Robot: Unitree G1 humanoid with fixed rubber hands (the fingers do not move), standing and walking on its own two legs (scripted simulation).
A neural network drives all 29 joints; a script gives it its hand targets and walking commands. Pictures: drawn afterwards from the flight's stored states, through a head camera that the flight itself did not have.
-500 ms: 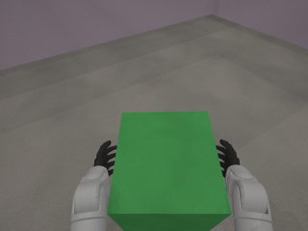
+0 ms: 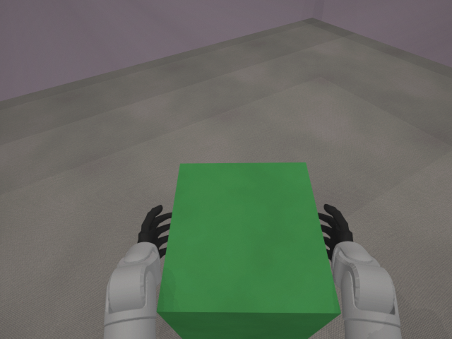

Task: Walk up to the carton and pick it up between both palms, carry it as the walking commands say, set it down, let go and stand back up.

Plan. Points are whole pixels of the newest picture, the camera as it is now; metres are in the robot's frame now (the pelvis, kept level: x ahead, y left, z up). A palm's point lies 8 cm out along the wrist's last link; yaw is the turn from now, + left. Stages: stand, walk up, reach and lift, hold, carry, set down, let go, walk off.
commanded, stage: carry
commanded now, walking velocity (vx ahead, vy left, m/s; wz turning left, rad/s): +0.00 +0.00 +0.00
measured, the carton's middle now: (242, 258) +0.28 +0.00 -0.03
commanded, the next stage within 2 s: none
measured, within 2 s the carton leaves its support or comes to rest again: neither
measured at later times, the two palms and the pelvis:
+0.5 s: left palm (150, 252) +0.25 +0.16 +0.05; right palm (343, 253) +0.25 -0.16 +0.05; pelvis -0.01 +0.00 +0.00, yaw +0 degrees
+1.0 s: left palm (121, 269) +0.22 +0.20 +0.06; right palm (325, 264) +0.23 -0.13 +0.06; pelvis -0.03 +0.03 -0.02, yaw +1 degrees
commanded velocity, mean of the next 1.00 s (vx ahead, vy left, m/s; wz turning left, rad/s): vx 0.00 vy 0.10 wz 0.00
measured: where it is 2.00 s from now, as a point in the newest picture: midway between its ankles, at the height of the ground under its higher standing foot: outside the picture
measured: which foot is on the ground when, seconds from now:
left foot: down 0.00-1.00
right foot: down 0.00-1.00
